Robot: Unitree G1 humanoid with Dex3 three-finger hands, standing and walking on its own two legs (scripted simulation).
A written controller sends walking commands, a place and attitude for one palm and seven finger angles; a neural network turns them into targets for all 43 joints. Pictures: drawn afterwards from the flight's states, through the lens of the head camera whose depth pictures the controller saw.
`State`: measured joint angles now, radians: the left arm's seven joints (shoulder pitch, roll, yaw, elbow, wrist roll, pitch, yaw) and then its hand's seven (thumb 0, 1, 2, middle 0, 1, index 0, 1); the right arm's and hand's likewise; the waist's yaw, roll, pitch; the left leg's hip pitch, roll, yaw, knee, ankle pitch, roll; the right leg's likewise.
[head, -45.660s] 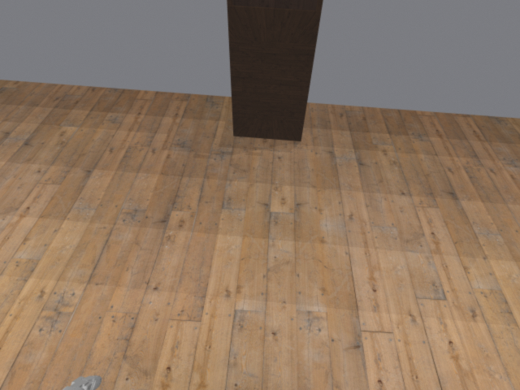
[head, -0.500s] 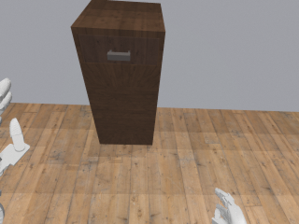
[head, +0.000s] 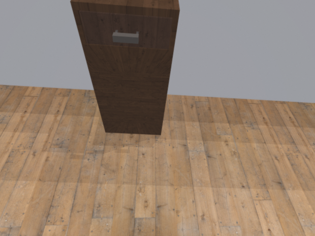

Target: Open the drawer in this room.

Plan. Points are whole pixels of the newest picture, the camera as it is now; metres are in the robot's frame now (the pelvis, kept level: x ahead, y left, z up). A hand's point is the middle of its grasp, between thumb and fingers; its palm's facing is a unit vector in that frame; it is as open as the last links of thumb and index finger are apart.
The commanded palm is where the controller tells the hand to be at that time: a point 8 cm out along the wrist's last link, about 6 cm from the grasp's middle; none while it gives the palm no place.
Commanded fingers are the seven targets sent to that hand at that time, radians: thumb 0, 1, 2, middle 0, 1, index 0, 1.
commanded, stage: let the arm hang, fingers relaxed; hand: left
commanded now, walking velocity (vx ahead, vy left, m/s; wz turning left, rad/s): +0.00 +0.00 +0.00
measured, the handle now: (126, 35) +0.85 +0.19 +0.04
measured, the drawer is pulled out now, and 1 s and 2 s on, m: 0.00 0.00 0.00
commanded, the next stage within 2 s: look to check the result in 0.58 s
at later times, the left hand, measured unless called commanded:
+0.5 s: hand (73, 232) +0.14 +0.23 -0.14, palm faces -0.04 -0.93 -0.36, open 7.4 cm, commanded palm none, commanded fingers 0.00 0.90 0.90 -0.20 -0.30 -0.20 -0.30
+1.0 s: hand out of the picture +0.11 +0.22 -0.15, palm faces -0.05 -0.94 -0.35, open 7.4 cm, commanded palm none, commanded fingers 0.00 0.90 0.90 -0.20 -0.30 -0.20 -0.30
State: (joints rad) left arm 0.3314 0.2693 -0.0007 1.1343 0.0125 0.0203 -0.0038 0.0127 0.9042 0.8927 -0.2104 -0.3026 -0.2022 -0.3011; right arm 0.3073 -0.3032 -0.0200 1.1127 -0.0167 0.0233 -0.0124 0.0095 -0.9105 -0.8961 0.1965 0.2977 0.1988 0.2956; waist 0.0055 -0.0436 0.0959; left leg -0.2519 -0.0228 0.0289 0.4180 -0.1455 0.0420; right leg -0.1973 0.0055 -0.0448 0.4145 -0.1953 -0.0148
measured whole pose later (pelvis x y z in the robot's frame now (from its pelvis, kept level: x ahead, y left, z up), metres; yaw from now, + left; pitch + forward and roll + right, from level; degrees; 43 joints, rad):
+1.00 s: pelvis +0.05 -0.03 +0.01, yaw -1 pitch -2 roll +0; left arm 0.14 0.33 0.01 1.13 0.01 -0.01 0.01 0.01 0.90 0.89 -0.21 -0.30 -0.20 -0.30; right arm 0.14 -0.32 0.00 1.12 -0.02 0.00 0.00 0.01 -0.91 -0.90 0.20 0.30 0.20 0.30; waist -0.01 0.00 0.07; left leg -0.11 0.01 0.04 0.30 -0.16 0.00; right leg -0.06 0.04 -0.03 0.28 -0.20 -0.05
